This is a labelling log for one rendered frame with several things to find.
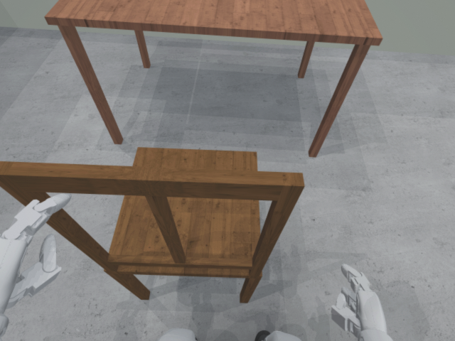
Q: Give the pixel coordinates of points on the table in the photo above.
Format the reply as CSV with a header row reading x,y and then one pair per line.
x,y
327,21

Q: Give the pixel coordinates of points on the left robot hand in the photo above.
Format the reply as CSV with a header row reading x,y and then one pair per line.
x,y
13,246

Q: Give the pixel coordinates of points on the chair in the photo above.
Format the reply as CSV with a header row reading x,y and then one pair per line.
x,y
185,212

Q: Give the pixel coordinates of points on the right robot hand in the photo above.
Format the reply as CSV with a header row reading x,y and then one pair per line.
x,y
365,308

